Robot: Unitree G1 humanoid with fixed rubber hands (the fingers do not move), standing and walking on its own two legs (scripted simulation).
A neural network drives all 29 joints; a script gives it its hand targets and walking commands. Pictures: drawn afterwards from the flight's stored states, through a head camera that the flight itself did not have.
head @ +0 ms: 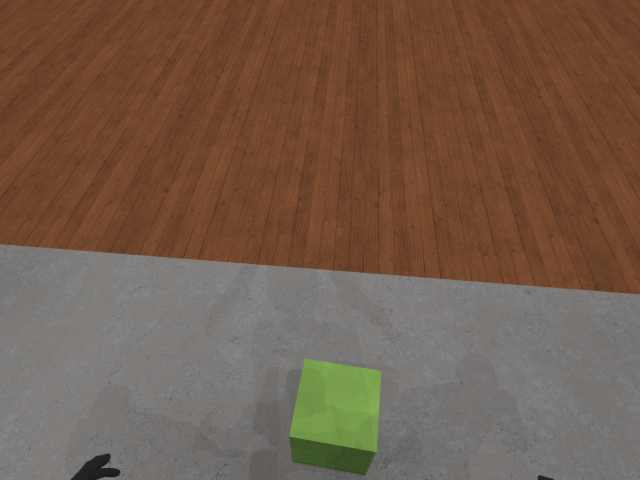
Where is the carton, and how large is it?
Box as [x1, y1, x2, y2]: [289, 359, 380, 474]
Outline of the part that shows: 304,359 289,435 292,460 296,462 365,474 376,452 380,371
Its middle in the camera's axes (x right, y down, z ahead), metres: +0.04 +0.50 +1.08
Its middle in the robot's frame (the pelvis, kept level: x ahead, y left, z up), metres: +0.41 -0.04 -0.66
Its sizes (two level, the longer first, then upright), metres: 0.210 0.200 0.250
